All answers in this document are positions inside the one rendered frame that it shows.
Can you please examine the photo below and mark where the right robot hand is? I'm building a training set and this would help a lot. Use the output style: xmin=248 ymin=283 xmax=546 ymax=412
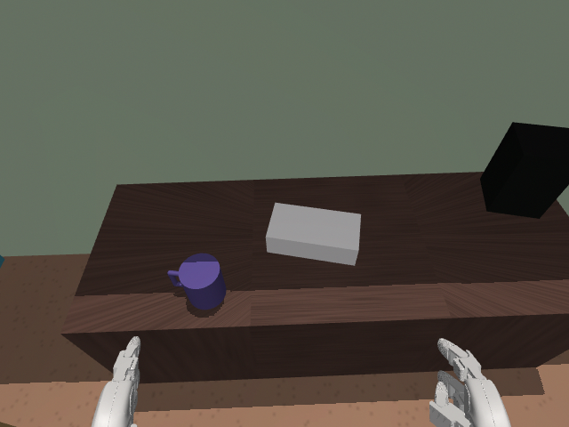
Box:
xmin=429 ymin=338 xmax=511 ymax=427

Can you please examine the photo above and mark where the left robot hand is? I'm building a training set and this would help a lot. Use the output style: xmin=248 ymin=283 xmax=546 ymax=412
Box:
xmin=91 ymin=336 xmax=140 ymax=427

